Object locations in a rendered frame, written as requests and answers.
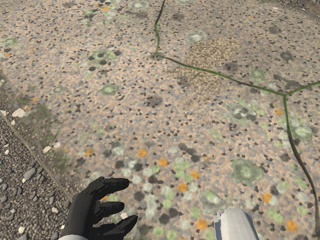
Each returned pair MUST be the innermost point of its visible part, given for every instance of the robot right thigh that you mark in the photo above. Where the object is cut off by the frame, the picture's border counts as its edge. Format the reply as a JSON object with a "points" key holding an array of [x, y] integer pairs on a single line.
{"points": [[234, 224]]}

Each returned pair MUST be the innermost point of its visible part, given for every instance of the left robot hand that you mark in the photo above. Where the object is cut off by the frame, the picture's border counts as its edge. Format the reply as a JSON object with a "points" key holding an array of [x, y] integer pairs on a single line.
{"points": [[86, 210]]}

